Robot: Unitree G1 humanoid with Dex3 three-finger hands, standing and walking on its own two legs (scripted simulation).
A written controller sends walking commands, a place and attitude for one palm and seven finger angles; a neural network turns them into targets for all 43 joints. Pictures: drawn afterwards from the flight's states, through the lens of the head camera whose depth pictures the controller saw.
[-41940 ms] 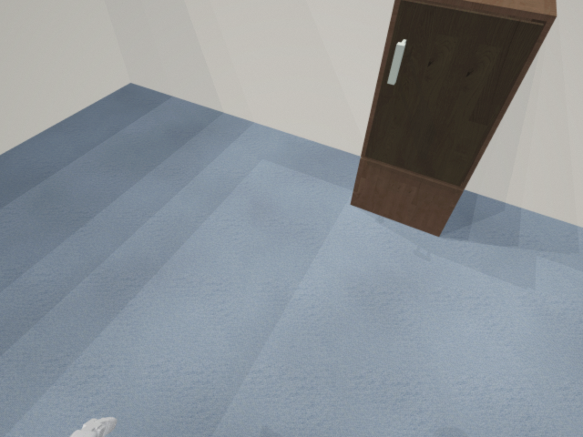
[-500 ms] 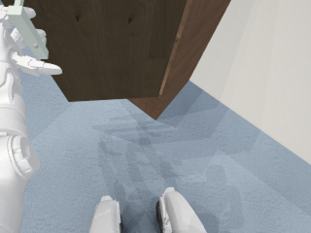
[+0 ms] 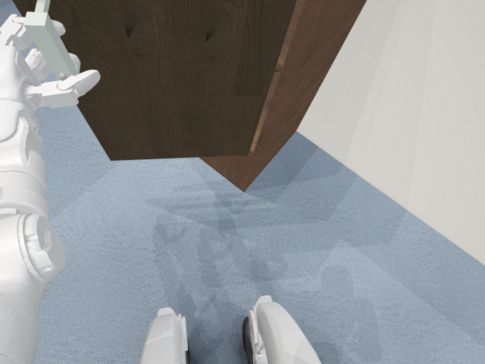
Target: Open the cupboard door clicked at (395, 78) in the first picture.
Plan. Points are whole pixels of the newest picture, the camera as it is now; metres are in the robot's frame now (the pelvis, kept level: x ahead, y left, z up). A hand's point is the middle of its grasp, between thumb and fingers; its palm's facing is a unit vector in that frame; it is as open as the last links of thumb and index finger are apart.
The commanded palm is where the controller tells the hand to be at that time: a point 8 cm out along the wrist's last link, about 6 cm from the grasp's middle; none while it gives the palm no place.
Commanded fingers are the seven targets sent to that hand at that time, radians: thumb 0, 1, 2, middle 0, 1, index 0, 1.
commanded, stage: close the thumb around the handle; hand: left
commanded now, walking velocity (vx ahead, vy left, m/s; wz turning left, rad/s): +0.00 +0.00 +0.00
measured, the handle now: (59, 47) +0.60 +0.22 +0.07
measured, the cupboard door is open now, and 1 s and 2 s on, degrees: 44 65 86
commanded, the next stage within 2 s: pull the door open along its arc in 0.30 s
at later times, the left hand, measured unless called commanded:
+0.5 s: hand (73, 72) +0.55 +0.20 +0.07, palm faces +0.06 -1.00 -0.01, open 5.8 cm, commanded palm +0.52 +0.24 +0.07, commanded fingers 0.00 0.90 0.90 -0.40 -1.35 -0.40 -1.35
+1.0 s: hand (98, 146) +0.42 +0.16 +0.07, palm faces +0.22 -0.97 +0.08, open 6.2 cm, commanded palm +0.36 +0.21 +0.07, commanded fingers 0.00 0.90 0.90 -0.40 -1.35 -0.40 -1.35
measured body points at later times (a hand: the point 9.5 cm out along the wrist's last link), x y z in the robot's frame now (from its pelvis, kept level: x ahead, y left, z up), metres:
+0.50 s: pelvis +0.00 +0.00 +0.00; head +0.16 +0.02 +0.42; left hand +0.54 +0.25 +0.08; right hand -0.02 -0.26 -0.11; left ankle +0.01 +0.12 -0.64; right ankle +0.03 -0.13 -0.64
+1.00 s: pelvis +0.03 +0.00 +0.03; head +0.12 +0.01 +0.47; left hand +0.40 +0.21 +0.07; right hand +0.11 -0.25 -0.08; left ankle +0.01 +0.12 -0.64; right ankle +0.03 -0.13 -0.64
